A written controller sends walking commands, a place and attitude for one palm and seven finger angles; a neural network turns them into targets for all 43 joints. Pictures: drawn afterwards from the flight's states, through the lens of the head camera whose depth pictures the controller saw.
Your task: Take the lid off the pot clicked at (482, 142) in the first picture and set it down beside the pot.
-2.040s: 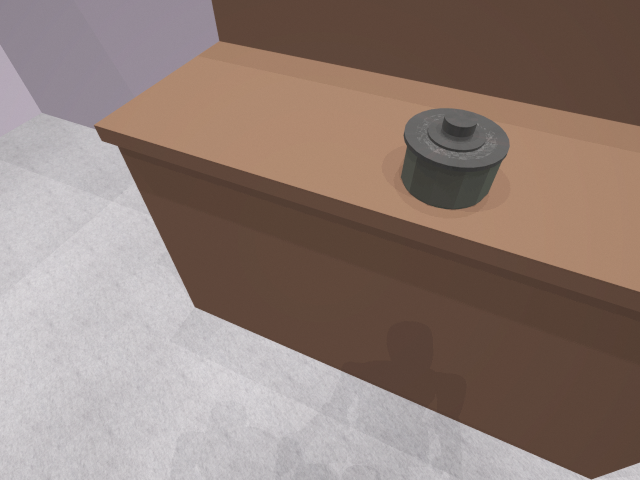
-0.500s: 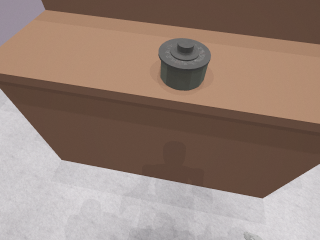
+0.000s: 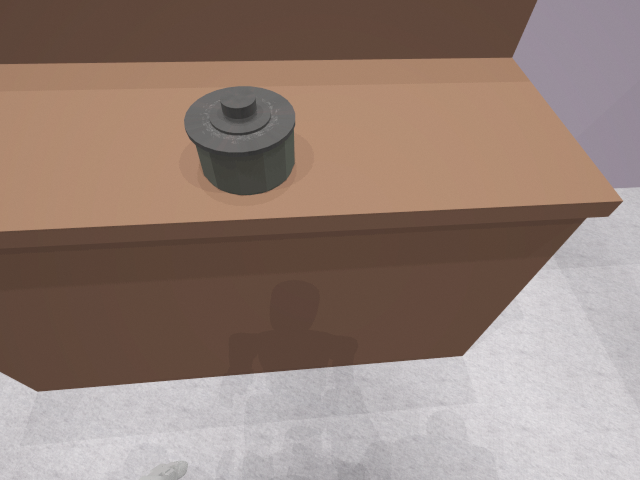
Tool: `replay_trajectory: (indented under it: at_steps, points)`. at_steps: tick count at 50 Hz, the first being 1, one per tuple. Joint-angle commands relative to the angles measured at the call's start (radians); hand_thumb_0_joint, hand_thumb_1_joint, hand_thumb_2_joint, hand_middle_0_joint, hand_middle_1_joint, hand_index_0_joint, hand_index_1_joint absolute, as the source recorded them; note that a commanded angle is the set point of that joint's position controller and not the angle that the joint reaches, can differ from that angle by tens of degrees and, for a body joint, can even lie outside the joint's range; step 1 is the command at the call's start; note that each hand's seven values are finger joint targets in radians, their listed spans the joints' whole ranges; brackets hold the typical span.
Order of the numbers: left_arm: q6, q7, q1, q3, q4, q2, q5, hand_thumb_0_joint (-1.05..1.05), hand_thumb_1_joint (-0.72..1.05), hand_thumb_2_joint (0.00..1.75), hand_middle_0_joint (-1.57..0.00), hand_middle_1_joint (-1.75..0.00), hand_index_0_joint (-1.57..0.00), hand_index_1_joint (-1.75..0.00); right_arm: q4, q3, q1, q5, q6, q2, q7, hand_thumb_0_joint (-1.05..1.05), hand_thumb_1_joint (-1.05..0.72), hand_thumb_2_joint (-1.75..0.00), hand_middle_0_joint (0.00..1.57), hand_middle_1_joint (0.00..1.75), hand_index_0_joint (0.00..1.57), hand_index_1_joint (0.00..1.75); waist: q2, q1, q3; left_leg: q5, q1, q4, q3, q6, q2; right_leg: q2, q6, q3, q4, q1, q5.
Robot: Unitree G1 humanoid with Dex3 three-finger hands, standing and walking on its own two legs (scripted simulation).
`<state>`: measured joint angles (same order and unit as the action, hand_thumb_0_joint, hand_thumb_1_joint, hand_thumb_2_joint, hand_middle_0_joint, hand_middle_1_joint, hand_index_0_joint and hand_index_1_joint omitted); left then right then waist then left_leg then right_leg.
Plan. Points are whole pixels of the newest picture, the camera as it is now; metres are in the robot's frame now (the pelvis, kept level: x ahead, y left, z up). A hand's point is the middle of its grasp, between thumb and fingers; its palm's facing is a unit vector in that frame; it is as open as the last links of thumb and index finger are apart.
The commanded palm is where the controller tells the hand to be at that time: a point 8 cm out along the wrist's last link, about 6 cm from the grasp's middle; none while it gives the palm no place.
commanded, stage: take the last steps up to it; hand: left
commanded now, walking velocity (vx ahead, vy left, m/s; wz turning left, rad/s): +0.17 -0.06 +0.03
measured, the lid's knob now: (238, 103) +0.60 +0.11 +0.13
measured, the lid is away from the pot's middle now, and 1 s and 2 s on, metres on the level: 0.00 0.00 0.00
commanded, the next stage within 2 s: come to a stop and stand still in 0.14 s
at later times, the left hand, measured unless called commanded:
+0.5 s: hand out of the picture +0.09 +0.15 -0.19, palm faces +0.09 -0.98 -0.18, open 7.3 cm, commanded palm none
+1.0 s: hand out of the picture +0.08 +0.12 -0.17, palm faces +0.08 -0.95 -0.29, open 7.4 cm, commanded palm none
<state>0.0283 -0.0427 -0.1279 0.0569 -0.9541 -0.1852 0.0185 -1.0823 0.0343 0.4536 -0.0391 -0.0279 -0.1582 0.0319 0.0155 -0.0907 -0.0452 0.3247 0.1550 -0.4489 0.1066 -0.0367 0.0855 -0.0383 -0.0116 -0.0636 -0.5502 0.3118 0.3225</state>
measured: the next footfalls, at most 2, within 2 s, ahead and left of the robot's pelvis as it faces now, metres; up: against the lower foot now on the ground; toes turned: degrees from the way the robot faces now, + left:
right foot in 0.02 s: +0.05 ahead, -0.13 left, +0.00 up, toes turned -4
left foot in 0.36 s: +0.17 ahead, +0.08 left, +0.00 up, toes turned +7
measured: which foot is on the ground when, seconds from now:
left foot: down 0.00-0.02, up 0.04-0.34, down 0.36-0.74, up 0.76-1.00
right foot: up 0.00-0.00, down 0.02-0.42, up 0.44-0.68, down 0.70-1.00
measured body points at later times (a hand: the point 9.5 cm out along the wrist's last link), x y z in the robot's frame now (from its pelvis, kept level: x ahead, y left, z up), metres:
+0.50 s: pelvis +0.09 -0.02 -0.01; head +0.12 +0.00 +0.44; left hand +0.09 +0.20 -0.17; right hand +0.19 -0.24 -0.15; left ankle +0.13 +0.07 -0.74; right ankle +0.01 -0.13 -0.73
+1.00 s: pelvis +0.02 -0.08 -0.01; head +0.03 -0.09 +0.44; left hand +0.07 +0.17 -0.15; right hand +0.10 -0.33 -0.16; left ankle +0.01 +0.03 -0.72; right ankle +0.05 -0.17 -0.74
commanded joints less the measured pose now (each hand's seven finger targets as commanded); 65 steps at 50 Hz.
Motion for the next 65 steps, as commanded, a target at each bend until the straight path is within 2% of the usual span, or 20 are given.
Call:
replay_trajectory:
  at_steps: [1, 3, 7, 13, 16, 19, 21, 24, 30, 32, 33, 34, 36, 38, 41, 47, 50, 53, 55, 65]
  points:
    - [-0.049, 0.042, -0.328, 0.054, -0.045, -0.228, 0.0, 0.0, 0.9, 0.9, -0.2, -0.3, -0.2, -0.3, 0.085, 0.005, -0.078, 0.027, -0.012, -0.061, 0.003, 0.0, -0.9, -0.9, 0.2, 0.3, 0.2, 0.3, 0.313, 0.186, 0.132, 0.341, 0.556, -0.451, 0.04, 0.02, -0.04, -0.355, -0.166, 0.453, 0.282, -0.584, -0.154]
    - [-0.05, 0.062, -0.276, 0.045, -0.039, -0.182, -0.01, 0.0, 0.9, 0.9, -0.2, -0.3, -0.2, -0.3, 0.085, 0.026, -0.1, 0.02, 0.004, -0.093, 0.004, 0.0, -0.9, -0.9, 0.2, 0.3, 0.2, 0.3, 0.139, 0.153, 0.077, 0.271, 0.523, -0.64, -0.08, 0.03, 0.017, -0.353, -0.236, 0.376, 0.313, -0.388, -0.14]
    - [-0.067, 0.07, -0.13, 0.014, -0.019, -0.073, -0.001, 0.0, 0.9, 0.9, -0.2, -0.3, -0.2, -0.3, 0.04, 0.026, -0.054, 0.012, 0.018, -0.035, -0.014, 0.0, -0.9, -0.9, 0.2, 0.3, 0.2, 0.3, 0.062, 0.059, -0.039, 0.101, 0.408, -0.612, -0.04, 0.008, 0.028, -0.228, -0.196, 0.155, 0.31, -0.156, -0.304]
    - [-0.077, 0.073, -0.145, 0.004, -0.024, -0.068, 0.001, 0.0, 0.9, 0.9, -0.2, -0.3, -0.2, -0.3, 0.07, 0.015, -0.117, 0.018, 0.01, -0.002, -0.022, 0.0, -0.9, -0.9, 0.2, 0.3, 0.2, 0.3, 0.096, 0.074, -0.028, -0.015, 0.256, -0.308, -0.015, 0.003, -0.004, -0.202, -0.17, 0.103, 0.268, -0.122, -0.478]
    - [-0.066, 0.08, -0.139, -0.003, -0.033, -0.079, -0.01, 0.0, 0.9, 0.9, -0.2, -0.3, -0.2, -0.3, 0.047, 0.002, -0.088, 0.023, -0.001, -0.017, -0.009, 0.0, -0.9, -0.9, 0.2, 0.3, 0.2, 0.3, 0.08, 0.056, 0.025, -0.267, 0.071, -0.04, -0.015, 0.006, -0.041, -0.133, -0.097, 0.062, 0.112, -0.161, -0.629]
    - [-0.042, 0.094, -0.242, -0.016, -0.045, -0.025, -0.017, 0.0, 0.9, 0.9, -0.2, -0.3, -0.2, -0.3, 0.053, 0.025, -0.082, 0.026, -0.001, -0.152, 0.011, 0.0, -0.9, -0.9, 0.2, 0.3, 0.2, 0.3, -0.114, 0.081, 0.125, -1.004, -0.143, -0.057, -0.218, 0.152, 0.198, -0.029, 0.015, 0.013, 0.006, -0.063, -0.151]
    - [-0.021, 0.102, -0.259, -0.015, -0.059, -0.039, -0.01, 0.0, 0.9, 0.9, -0.2, -0.3, -0.2, -0.3, 0.058, 0.017, -0.138, 0.029, 0.013, -0.144, 0.021, 0.0, -0.9, -0.9, 0.2, 0.3, 0.2, 0.3, -0.227, 0.094, 0.066, -1.062, -0.057, 0.029, -0.258, 0.205, 0.228, -0.011, 0.027, 0.018, -0.074, -0.077, 0.124]
    - [-0.003, 0.101, -0.237, -0.009, -0.052, -0.068, -0.011, 0.0, 0.9, 0.9, -0.2, -0.3, -0.2, -0.3, 0.082, 0.021, -0.188, 0.025, 0.025, -0.153, 0.029, 0.0, -0.9, -0.9, 0.2, 0.3, 0.2, 0.3, -0.206, 0.087, 0.043, -1.033, -0.041, 0.078, -0.267, 0.245, 0.246, -0.013, 0.024, 0.071, -0.24, -0.013, 0.26]
    - [0.0, 0.088, -0.261, 0.004, -0.026, -0.034, -0.003, 0.0, 0.9, 0.9, -0.2, -0.3, -0.2, -0.3, 0.139, 0.053, -0.283, 0.019, 0.042, -0.187, 0.016, 0.0, -0.9, -0.9, 0.2, 0.3, 0.2, 0.3, -0.09, 0.093, 0.214, -0.717, -0.084, 0.05, -0.21, 0.241, 0.227, 0.001, 0.024, 0.067, -0.259, -0.005, 0.178]
    - [-0.005, 0.084, -0.29, 0.004, -0.032, -0.026, 0.001, 0.0, 0.9, 0.9, -0.2, -0.3, -0.2, -0.3, 0.144, 0.055, -0.319, 0.022, 0.047, -0.174, 0.007, 0.0, -0.9, -0.9, 0.2, 0.3, 0.2, 0.3, -0.087, 0.113, 0.193, -0.47, 0.011, 0.043, -0.169, 0.193, 0.183, 0.0, 0.027, 0.038, -0.107, -0.091, 0.061]
    - [-0.034, 0.101, -0.279, -0.03, 0.013, -0.151, 0.002, 0.0, 0.9, 0.9, -0.2, -0.3, -0.2, -0.3, 0.152, 0.046, -0.239, 0.007, 0.033, -0.187, 0.011, 0.0, -0.9, -0.9, 0.2, 0.3, 0.2, 0.3, -0.126, 0.123, 0.189, -0.556, -0.143, 0.003, -0.192, 0.159, 0.033, 0.069, 0.01, -0.002, -0.02, -0.084, 0.017]
    - [-0.025, 0.089, -0.273, -0.008, 0.056, -0.132, 0.006, 0.0, 0.9, 0.9, -0.2, -0.3, -0.2, -0.3, 0.21, 0.072, -0.286, 0.029, 0.021, -0.188, -0.007, 0.0, -0.9, -0.9, 0.2, 0.3, 0.2, 0.3, -0.019, 0.118, 0.241, -0.476, -0.098, -0.074, -0.201, 0.123, 0.111, 0.019, 0.005, 0.055, 0.1, -0.01, -0.064]
    - [-0.03, 0.099, -0.219, 0.0, 0.081, -0.161, 0.016, 0.0, 0.9, 0.9, -0.2, -0.3, -0.2, -0.3, 0.229, 0.059, -0.324, 0.033, 0.035, -0.109, -0.012, 0.0, -0.9, -0.9, 0.2, 0.3, 0.2, 0.3, 0.118, 0.112, 0.095, -0.137, 0.131, -0.203, -0.093, 0.062, -0.038, -0.132, -0.045, 0.239, 0.173, -0.054, -0.281]
    - [-0.029, 0.099, -0.163, 0.004, 0.115, -0.184, 0.017, 0.0, 0.9, 0.9, -0.2, -0.3, -0.2, -0.3, 0.252, 0.057, -0.332, 0.019, 0.066, -0.08, -0.012, 0.0, -0.9, -0.9, 0.2, 0.3, 0.2, 0.3, 0.148, 0.1, -0.024, 0.089, 0.23, -0.361, -0.117, 0.033, -0.092, -0.219, -0.14, 0.355, 0.226, 0.057, -0.104]
    - [-0.032, 0.103, -0.122, 0.009, 0.148, -0.186, 0.015, 0.0, 0.9, 0.9, -0.2, -0.3, -0.2, -0.3, 0.243, 0.066, -0.296, 0.02, 0.072, -0.103, -0.022, 0.0, -0.9, -0.9, 0.2, 0.3, 0.2, 0.3, 0.091, 0.068, -0.103, 0.053, 0.324, -0.55, -0.152, 0.039, -0.081, -0.208, -0.164, 0.361, 0.25, 0.09, -0.083]
    - [-0.03, 0.107, -0.164, 0.022, 0.161, -0.195, 0.02, 0.0, 0.9, 0.9, -0.2, -0.3, -0.2, -0.3, 0.256, 0.049, -0.272, 0.032, 0.047, -0.091, -0.02, 0.0, -0.9, -0.9, 0.2, 0.3, 0.2, 0.3, 0.142, 0.104, 0.005, 0.128, 0.295, -0.37, -0.113, 0.04, -0.083, -0.202, -0.192, 0.319, 0.17, -0.092, -0.21]
    - [-0.024, 0.107, -0.142, 0.006, 0.162, -0.183, 0.005, 0.0, 0.9, 0.9, -0.2, -0.3, -0.2, -0.3, 0.217, 0.03, -0.197, 0.029, 0.031, -0.065, -0.021, 0.0, -0.9, -0.9, 0.2, 0.3, 0.2, 0.3, 0.067, 0.074, 0.043, -0.022, 0.092, -0.081, -0.088, 0.05, -0.101, -0.144, -0.112, 0.259, 0.145, -0.009, -0.082]
    - [-0.03, 0.099, -0.156, -0.017, 0.154, -0.118, -0.008, 0.0, 0.9, 0.9, -0.2, -0.3, -0.2, -0.3, 0.201, 0.026, -0.194, 0.018, 0.012, -0.124, -0.015, 0.0, -0.9, -0.9, 0.2, 0.3, 0.2, 0.3, -0.115, 0.101, 0.075, -0.258, 0.029, 0.05, -0.275, 0.117, 0.055, -0.004, -0.007, 0.11, 0.061, 0.01, -0.074]
    - [-0.029, 0.096, -0.158, -0.022, 0.124, -0.125, -0.008, 0.0, 0.9, 0.9, -0.2, -0.3, -0.2, -0.3, 0.18, 0.021, -0.221, 0.018, 0.017, -0.128, -0.01, 0.0, -0.9, -0.9, 0.2, 0.3, 0.2, 0.3, -0.196, 0.11, 0.067, -0.282, 0.122, 0.055, -0.28, 0.127, 0.061, 0.0, 0.014, 0.073, 0.049, -0.077, -0.096]
    - [-0.026, 0.089, -0.146, -0.017, 0.093, -0.136, -0.001, 0.0, 0.9, 0.9, -0.2, -0.3, -0.2, -0.3, 0.126, 0.017, -0.109, 0.01, 0.041, -0.092, -0.015, 0.0, -0.9, -0.9, 0.2, 0.3, 0.2, 0.3, 0.051, 0.067, -0.019, 0.119, 0.173, -0.008, -0.173, 0.08, -0.047, -0.077, -0.047, 0.221, 0.252, 0.057, 0.229]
